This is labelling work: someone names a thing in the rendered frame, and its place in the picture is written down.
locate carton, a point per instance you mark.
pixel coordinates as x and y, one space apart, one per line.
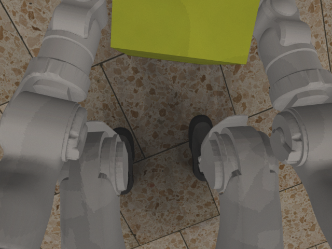
192 31

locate robot left forearm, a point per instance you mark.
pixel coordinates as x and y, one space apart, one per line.
62 66

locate left robot thigh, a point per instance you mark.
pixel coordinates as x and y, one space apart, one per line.
89 201

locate robot right foot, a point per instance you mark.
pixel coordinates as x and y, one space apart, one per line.
199 127

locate robot right forearm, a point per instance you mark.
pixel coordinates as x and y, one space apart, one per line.
294 71

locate left robot upper arm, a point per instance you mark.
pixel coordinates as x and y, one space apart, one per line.
39 134

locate right robot upper arm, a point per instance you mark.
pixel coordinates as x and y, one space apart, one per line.
302 137

